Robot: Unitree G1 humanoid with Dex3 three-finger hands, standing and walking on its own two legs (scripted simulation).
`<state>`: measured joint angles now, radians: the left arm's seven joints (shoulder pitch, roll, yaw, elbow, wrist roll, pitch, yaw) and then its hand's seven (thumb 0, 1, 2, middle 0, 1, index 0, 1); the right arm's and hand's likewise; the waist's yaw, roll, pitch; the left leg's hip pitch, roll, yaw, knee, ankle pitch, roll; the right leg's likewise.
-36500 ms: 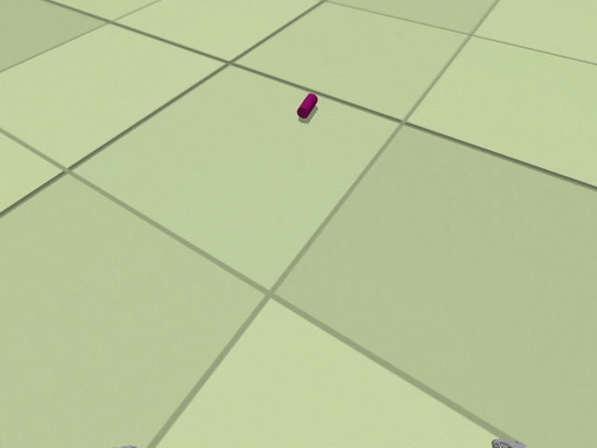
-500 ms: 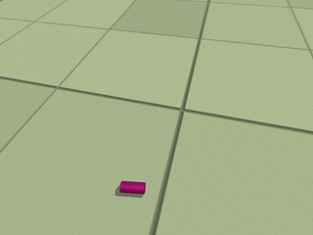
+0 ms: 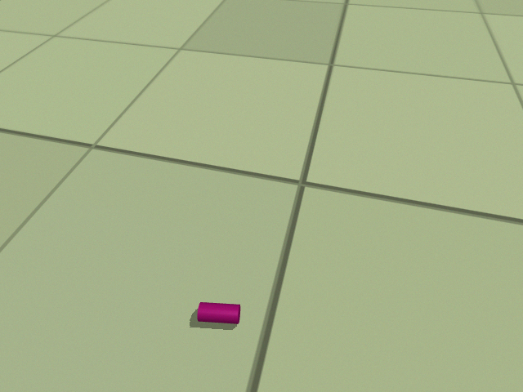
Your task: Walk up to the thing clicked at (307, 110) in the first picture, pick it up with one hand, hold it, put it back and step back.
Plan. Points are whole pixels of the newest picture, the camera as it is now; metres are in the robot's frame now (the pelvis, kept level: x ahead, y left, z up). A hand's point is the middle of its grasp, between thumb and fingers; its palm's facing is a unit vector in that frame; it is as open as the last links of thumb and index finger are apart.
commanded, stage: stand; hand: left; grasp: from above
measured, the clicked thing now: (219, 312) +0.48 +0.20 -0.75
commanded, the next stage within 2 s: step back in 0.36 s
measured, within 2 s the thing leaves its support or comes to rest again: neither
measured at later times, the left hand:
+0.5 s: hand out of the picture +0.07 +0.26 -0.16, palm faces +0.01 -0.93 -0.37, open 7.4 cm
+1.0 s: hand out of the picture -0.06 +0.23 -0.16, palm faces -0.02 -0.91 -0.42, open 7.3 cm
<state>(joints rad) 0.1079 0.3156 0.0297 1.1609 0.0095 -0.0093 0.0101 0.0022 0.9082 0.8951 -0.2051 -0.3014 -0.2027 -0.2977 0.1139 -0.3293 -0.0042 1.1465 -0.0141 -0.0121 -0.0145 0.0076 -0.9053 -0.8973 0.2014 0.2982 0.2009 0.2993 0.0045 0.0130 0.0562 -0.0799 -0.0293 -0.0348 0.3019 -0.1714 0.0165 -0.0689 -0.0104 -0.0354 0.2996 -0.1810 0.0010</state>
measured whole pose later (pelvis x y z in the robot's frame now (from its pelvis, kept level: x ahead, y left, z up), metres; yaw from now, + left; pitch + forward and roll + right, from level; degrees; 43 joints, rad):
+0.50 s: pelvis -0.02 +0.00 -0.01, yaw +0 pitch -2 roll +0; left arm 0.08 0.35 0.05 1.07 -0.01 0.00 0.01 0.00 0.91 0.89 -0.21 -0.30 -0.20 -0.30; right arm 0.07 -0.36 -0.02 1.06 0.01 0.02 0.00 0.01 -0.90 -0.90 0.20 0.30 0.20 0.30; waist -0.01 0.01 0.14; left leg -0.21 -0.03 -0.04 0.46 -0.21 0.02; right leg -0.19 -0.01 -0.04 0.43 -0.22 -0.01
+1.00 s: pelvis -0.13 -0.04 -0.03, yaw -2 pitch -3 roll +1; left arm 0.18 0.32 0.07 0.93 0.03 0.02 0.01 0.00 0.91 0.89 -0.21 -0.30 -0.20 -0.30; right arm 0.07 -0.39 -0.04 0.91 0.00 0.07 -0.01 0.01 -0.91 -0.90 0.20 0.30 0.20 0.30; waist 0.03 0.06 0.18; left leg -0.51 -0.10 -0.14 1.03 -0.49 0.01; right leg -0.23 0.02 0.03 0.67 -0.39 -0.04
